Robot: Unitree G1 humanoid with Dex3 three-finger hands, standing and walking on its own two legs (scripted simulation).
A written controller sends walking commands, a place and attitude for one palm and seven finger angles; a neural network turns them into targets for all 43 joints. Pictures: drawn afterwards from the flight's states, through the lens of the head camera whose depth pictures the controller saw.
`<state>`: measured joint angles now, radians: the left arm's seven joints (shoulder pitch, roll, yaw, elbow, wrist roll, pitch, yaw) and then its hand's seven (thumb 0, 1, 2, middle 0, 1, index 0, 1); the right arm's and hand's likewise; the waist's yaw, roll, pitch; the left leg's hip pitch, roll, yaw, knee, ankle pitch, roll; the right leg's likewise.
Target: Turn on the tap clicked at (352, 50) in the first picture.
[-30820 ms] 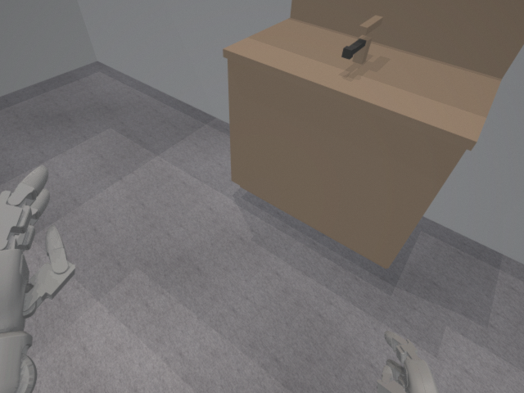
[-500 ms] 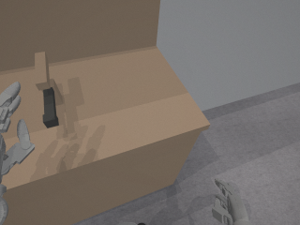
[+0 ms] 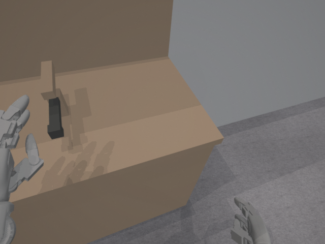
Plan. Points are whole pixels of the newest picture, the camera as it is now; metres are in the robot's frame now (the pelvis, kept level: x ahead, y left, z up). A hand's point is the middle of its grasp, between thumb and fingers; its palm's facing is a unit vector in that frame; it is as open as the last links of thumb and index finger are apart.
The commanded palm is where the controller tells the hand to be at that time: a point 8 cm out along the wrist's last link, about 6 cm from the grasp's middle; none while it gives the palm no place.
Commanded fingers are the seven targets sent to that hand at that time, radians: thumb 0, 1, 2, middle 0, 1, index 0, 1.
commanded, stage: look again from close up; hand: left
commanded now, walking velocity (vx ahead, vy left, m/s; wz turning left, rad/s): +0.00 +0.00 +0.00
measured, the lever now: (55, 130) +0.34 +0.30 +0.07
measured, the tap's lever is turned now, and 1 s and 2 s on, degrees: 0 0 0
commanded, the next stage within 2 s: turn the palm inward beside the body in 0.08 s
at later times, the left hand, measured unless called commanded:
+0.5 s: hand (63, 179) +0.20 +0.21 +0.12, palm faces +0.27 -0.87 -0.40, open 7.4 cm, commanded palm +0.15 +0.26 +0.17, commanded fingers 0.00 0.90 0.90 -0.20 -0.30 -0.20 -0.30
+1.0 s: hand (75, 165) +0.22 +0.18 +0.16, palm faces +0.47 -0.84 -0.28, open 7.4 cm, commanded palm +0.16 +0.23 +0.15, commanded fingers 0.00 0.90 0.90 -0.20 -0.30 -0.20 -0.30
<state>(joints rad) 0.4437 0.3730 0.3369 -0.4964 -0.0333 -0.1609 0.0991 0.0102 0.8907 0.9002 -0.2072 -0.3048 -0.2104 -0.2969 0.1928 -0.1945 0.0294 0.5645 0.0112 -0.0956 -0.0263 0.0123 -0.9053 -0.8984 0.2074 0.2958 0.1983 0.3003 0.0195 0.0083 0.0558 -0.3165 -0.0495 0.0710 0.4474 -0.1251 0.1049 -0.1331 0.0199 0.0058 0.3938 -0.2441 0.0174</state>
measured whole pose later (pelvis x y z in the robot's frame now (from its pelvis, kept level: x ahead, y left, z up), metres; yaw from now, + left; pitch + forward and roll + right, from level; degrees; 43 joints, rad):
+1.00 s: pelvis +0.02 -0.10 -0.03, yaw +2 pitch +0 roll +0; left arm 0.37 0.39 0.41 -0.37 -0.22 -0.01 0.05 0.01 0.89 0.90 -0.21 -0.31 -0.21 -0.30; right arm 0.20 -0.22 0.04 0.66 0.03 -0.12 -0.07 0.01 -0.90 -0.90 0.21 0.30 0.20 0.30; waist 0.05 0.04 -0.08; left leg -0.47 0.02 -0.01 0.75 -0.28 -0.01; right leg -0.28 0.10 -0.08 0.72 -0.45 -0.10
